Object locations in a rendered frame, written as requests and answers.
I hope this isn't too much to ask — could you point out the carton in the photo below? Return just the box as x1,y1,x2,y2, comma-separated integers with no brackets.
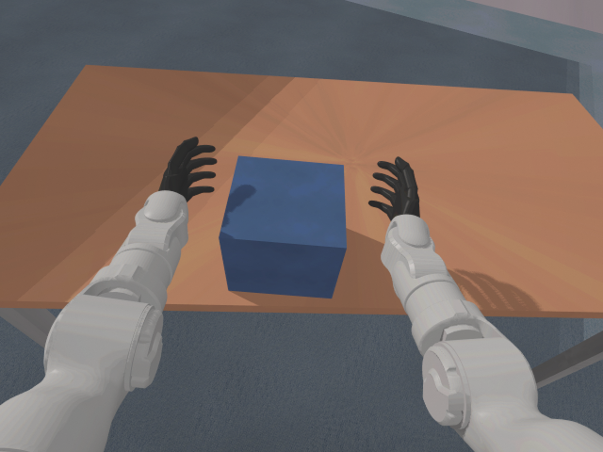
219,156,347,299

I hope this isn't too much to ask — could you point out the table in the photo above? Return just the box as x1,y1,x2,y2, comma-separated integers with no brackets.
0,65,603,389

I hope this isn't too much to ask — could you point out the robot left upper arm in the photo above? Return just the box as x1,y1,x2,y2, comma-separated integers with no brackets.
0,295,163,452

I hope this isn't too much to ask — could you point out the robot right upper arm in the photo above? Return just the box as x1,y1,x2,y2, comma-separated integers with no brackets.
422,337,603,452

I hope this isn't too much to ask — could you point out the right robot hand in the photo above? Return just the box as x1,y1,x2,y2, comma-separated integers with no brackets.
368,157,420,220

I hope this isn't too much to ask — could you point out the left robot hand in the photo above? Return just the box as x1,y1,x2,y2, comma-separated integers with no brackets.
158,137,217,202

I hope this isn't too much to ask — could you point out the robot right forearm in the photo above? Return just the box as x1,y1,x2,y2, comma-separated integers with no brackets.
381,215,538,404

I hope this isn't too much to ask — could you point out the robot left forearm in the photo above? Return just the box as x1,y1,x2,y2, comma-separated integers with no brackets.
44,190,188,375

